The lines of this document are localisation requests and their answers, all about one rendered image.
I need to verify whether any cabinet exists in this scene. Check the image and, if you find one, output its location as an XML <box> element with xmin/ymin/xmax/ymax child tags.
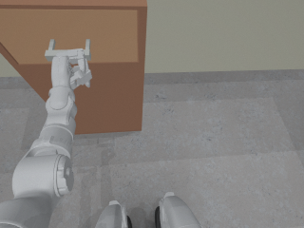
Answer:
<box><xmin>0</xmin><ymin>0</ymin><xmax>147</xmax><ymax>135</ymax></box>

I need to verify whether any robot right shin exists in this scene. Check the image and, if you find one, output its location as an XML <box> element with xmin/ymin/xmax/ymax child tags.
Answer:
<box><xmin>160</xmin><ymin>192</ymin><xmax>175</xmax><ymax>228</ymax></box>

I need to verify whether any robot right thigh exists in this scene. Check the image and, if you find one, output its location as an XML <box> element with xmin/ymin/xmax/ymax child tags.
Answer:
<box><xmin>159</xmin><ymin>196</ymin><xmax>202</xmax><ymax>228</ymax></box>

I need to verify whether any robot left hand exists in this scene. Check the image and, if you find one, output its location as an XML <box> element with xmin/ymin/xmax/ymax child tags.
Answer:
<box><xmin>51</xmin><ymin>48</ymin><xmax>92</xmax><ymax>92</ymax></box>

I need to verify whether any left robot upper arm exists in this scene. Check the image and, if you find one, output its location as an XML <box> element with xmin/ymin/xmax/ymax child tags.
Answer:
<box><xmin>0</xmin><ymin>154</ymin><xmax>74</xmax><ymax>228</ymax></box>

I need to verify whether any drawer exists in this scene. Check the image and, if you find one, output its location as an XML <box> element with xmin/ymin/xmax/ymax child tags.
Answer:
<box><xmin>0</xmin><ymin>9</ymin><xmax>138</xmax><ymax>64</ymax></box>

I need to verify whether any robot left forearm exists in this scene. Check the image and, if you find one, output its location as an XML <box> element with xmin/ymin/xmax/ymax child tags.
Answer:
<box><xmin>11</xmin><ymin>86</ymin><xmax>78</xmax><ymax>196</ymax></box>

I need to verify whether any handle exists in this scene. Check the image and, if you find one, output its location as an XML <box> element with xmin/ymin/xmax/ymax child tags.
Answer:
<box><xmin>45</xmin><ymin>39</ymin><xmax>91</xmax><ymax>62</ymax></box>

